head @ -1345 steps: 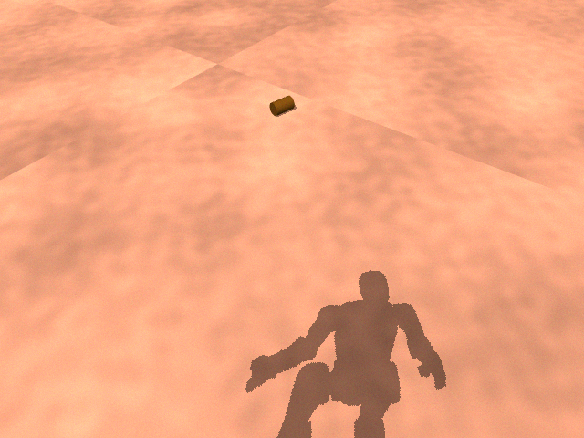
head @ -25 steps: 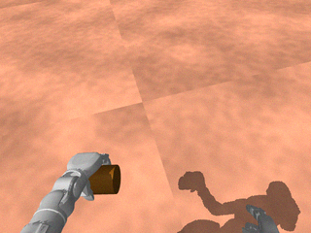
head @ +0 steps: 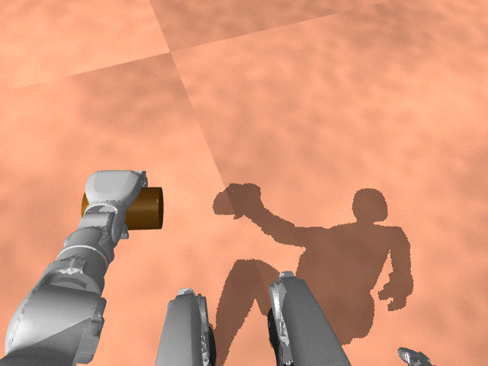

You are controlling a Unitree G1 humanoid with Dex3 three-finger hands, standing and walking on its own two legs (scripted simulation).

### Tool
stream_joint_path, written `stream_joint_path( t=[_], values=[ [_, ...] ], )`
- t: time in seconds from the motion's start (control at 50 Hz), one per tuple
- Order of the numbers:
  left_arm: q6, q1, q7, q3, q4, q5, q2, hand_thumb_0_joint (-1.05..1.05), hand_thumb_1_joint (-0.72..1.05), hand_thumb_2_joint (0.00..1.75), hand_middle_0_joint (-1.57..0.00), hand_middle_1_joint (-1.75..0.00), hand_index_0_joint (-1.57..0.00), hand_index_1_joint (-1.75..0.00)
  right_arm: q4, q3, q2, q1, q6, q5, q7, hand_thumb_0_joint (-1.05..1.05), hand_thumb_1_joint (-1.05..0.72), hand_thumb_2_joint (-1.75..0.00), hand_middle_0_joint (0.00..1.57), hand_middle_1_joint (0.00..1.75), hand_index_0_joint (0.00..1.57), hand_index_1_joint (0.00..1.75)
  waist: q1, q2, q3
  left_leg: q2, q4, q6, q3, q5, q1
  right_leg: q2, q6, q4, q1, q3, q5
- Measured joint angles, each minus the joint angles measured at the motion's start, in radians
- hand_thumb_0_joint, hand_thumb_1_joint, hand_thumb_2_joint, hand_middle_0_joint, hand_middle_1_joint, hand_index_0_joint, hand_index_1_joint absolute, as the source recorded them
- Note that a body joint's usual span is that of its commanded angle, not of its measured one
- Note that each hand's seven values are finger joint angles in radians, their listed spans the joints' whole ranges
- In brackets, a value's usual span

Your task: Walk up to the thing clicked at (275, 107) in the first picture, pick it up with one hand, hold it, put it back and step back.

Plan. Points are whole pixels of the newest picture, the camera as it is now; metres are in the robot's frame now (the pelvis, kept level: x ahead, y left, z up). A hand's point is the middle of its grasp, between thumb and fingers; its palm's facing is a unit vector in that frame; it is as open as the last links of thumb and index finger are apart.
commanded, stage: crouch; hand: left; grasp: from above
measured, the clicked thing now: (126, 208) +0.43 +0.20 -0.13
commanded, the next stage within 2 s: lower in 1.38 s
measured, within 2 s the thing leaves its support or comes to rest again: neither
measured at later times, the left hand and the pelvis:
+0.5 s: hand (148, 221) +0.46 +0.20 -0.30, palm faces -0.45 +0.04 -0.89, open 10.9 cm; pelvis -0.01 -0.01 -0.15, yaw -1 degrees
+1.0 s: hand (157, 222) +0.48 +0.19 -0.38, palm faces -0.48 +0.03 -0.88, open 11.0 cm; pelvis -0.02 -0.01 -0.22, yaw -2 degrees
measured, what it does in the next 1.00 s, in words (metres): lowers itself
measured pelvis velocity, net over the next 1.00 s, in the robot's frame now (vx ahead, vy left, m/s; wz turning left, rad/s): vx -0.02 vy -0.01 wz -0.04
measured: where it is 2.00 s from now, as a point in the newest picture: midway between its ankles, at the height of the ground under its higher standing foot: outside the picture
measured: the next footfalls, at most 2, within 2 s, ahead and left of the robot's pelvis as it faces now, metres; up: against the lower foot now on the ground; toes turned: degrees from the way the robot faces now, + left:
none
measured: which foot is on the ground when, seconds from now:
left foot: down 0.00-1.00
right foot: down 0.00-1.00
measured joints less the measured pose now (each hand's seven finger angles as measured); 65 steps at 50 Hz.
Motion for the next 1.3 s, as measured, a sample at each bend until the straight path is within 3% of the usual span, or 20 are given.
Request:
stream_joint_path(
  t=[0.14, 0.26, 0.4, 0.46, 0.62, 0.84, 1.02, 1.3],
  values=[
    [0.011, -0.074, -0.023, 0.032, 0.07, -0.012, 0.012, 0.01, -0.08, 0.42, -0.66, -0.51, -0.67, -0.5, 0.012, 0.021, 0.027, 0.026, -0.023, -0.012, 0.011, 0.0, -0.91, -0.9, 0.2, 0.3, 0.2, 0.3, -0.044, 0.024, -0.017, -0.004, 0.18, 0.01, 0.001, -0.041, -0.21, -0.004, 0.004, 0.175, -0.207, 0.004, -0.04],
    [-0.03, -0.114, -0.029, 0.065, 0.103, 0.018, 0.045, 0.01, -0.08, 0.42, -0.67, -0.49, -0.68, -0.47, 0.003, 0.048, 0.036, 0.014, -0.046, -0.024, 0.034, 0.0, -0.91, -0.9, 0.2, 0.3, 0.2, 0.3, -0.074, 0.025, -0.023, -0.009, 0.321, 0.008, -0.01, -0.072, -0.372, -0.008, 0.004, 0.315, -0.364, -0.004, -0.074],
    [-0.055, -0.147, 0.012, 0.102, 0.107, 0.062, 0.088, 0.01, -0.08, 0.43, -0.67, -0.48, -0.68, -0.47, -0.012, 0.062, 0.024, -0.028, -0.076, -0.047, 0.066, 0.0, -0.91, -0.9, 0.2, 0.3, 0.2, 0.3, -0.084, 0.015, -0.02, -0.017, 0.454, -0.003, -0.029, -0.101, -0.527, -0.015, -0.003, 0.447, -0.514, -0.02, -0.108],
    [-0.051, -0.164, 0.019, 0.111, 0.11, 0.062, 0.103, 0.01, -0.09, 0.44, -0.67, -0.49, -0.68, -0.47, -0.016, 0.06, 0.017, -0.05, -0.086, -0.057, 0.079, 0.0, -0.91, -0.9, 0.2, 0.3, 0.2, 0.3, -0.082, 0.008, -0.009, -0.019, 0.498, -0.008, -0.036, -0.113, -0.571, -0.017, -0.008, 0.492, -0.556, -0.026, -0.12],
    [-0.049, -0.215, 0.004, 0.113, 0.121, 0.044, 0.13, 0.0, -0.1, 0.48, -0.66, -0.52, -0.67, -0.5, -0.024, 0.053, 0.01, -0.094, -0.092, -0.076, 0.105, 0.0, -0.92, -0.9, 0.2, 0.3, 0.2, 0.3, -0.079, -0.011, 0.031, -0.016, 0.588, -0.012, -0.049, -0.137, -0.635, -0.012, -0.012, 0.575, -0.621, -0.036, -0.139],
    [-0.068, -0.271, 0.005, 0.125, 0.187, 0.078, 0.166, 0.0, -0.11, 0.49, -0.65, -0.54, -0.65, -0.53, -0.028, 0.069, 0.004, -0.076, -0.076, -0.081, 0.127, 0.0, -0.92, -0.9, 0.2, 0.3, 0.2, 0.3, -0.113, -0.011, 0.044, -0.014, 0.683, -0.008, -0.056, -0.149, -0.717, -0.008, -0.007, 0.659, -0.697, -0.04, -0.144],
    [-0.078, -0.304, 0.007, 0.142, 0.231, 0.076, 0.206, 0.0, -0.1, 0.49, -0.64, -0.54, -0.65, -0.53, -0.021, 0.096, -0.001, -0.046, -0.072, -0.09, 0.14, 0.0, -0.92, -0.9, 0.2, 0.3, 0.2, 0.3, -0.136, -0.011, 0.091, -0.013, 0.746, -0.006, -0.058, -0.138, -0.773, -0.006, -0.005, 0.717, -0.752, -0.041, -0.129],
    [-0.105, -0.342, 0.032, 0.158, 0.282, 0.102, 0.26, 0.0, -0.09, 0.47, -0.64, -0.54, -0.65, -0.52, -0.012, 0.135, -0.011, -0.037, -0.084, -0.106, 0.146, 0.0, -0.92, -0.9, 0.2, 0.3, 0.2, 0.3, -0.158, -0.016, 0.112, -0.015, 0.822, -0.009, -0.08, -0.138, -0.833, -0.004, -0.007, 0.779, -0.804, -0.06, -0.124]
  ],
)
